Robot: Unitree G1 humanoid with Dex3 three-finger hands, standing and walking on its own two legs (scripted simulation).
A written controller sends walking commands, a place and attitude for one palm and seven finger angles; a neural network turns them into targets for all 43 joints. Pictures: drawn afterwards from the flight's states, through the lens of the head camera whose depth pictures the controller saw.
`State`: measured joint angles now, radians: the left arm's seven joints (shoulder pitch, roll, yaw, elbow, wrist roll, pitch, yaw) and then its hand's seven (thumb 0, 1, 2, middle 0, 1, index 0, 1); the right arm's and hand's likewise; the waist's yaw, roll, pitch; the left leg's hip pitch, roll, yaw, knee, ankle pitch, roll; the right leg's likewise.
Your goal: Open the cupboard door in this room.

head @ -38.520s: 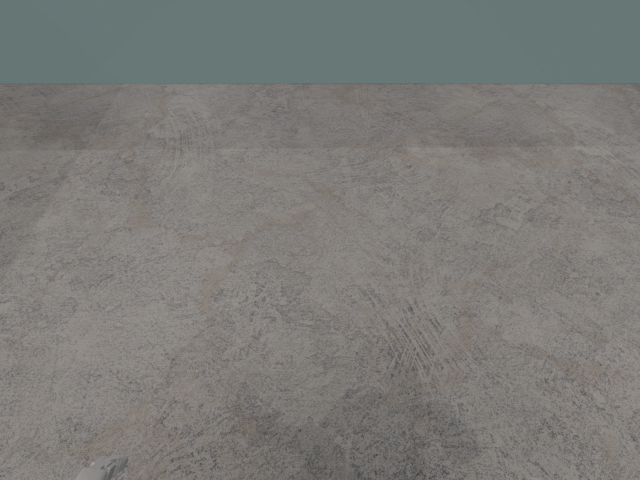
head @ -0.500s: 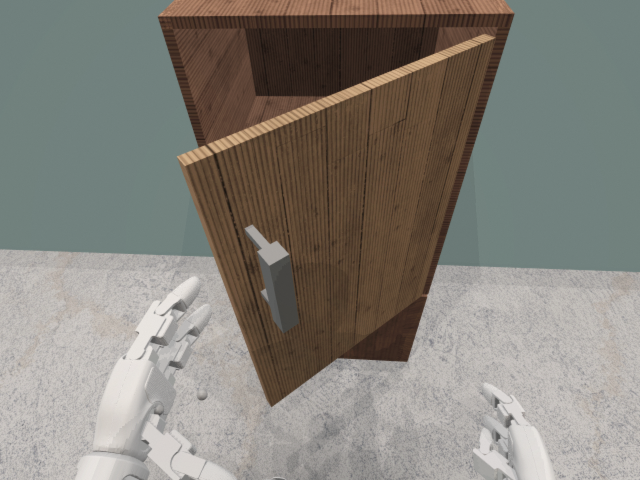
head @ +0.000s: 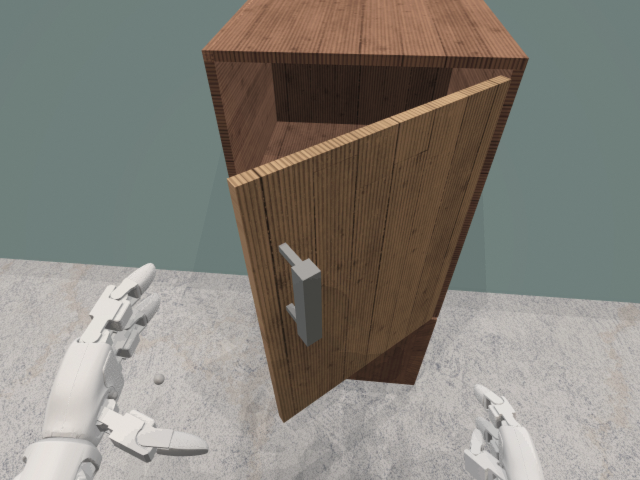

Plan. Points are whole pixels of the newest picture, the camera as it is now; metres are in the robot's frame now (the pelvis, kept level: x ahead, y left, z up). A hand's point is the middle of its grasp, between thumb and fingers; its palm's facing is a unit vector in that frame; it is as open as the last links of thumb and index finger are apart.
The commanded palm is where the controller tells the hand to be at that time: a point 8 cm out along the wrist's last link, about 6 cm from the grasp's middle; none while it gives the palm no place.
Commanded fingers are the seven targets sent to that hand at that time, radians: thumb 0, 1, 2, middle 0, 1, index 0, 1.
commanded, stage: draw the hand back to the body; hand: left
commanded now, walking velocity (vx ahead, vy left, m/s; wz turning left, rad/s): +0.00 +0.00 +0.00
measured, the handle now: (298, 294) +0.32 +0.07 +0.09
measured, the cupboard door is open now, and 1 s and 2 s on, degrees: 41 41 41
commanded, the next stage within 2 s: step back with the hand held close in 0.98 s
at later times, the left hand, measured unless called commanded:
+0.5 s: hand (89, 321) +0.21 +0.25 +0.17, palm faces +0.37 -0.84 -0.39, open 10.3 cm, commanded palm +0.16 +0.30 +0.19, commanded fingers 0.00 0.76 0.84 -0.19 -0.30 -0.19 -0.30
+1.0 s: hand (89, 311) +0.22 +0.25 +0.18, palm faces +0.41 -0.82 -0.40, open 7.4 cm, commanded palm +0.17 +0.29 +0.19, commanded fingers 0.00 0.90 0.90 -0.20 -0.30 -0.20 -0.30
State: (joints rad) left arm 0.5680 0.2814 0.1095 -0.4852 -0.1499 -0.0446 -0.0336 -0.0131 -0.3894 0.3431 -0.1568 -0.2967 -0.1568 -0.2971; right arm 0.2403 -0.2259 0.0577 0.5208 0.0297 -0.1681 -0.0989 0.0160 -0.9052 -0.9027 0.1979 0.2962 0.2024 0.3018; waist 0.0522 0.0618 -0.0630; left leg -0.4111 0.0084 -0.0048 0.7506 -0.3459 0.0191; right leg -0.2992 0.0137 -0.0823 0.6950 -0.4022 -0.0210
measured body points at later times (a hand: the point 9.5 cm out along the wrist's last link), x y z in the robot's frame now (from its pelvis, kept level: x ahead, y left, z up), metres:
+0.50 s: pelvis +0.02 +0.01 +0.03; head +0.00 -0.01 +0.48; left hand +0.19 +0.29 +0.19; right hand +0.20 -0.21 -0.05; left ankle +0.03 +0.10 -0.72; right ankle -0.02 -0.11 -0.72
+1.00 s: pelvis +0.02 -0.01 +0.03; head +0.00 -0.03 +0.48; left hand +0.19 +0.29 +0.20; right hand +0.20 -0.23 -0.06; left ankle +0.03 +0.10 -0.72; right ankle -0.02 -0.11 -0.72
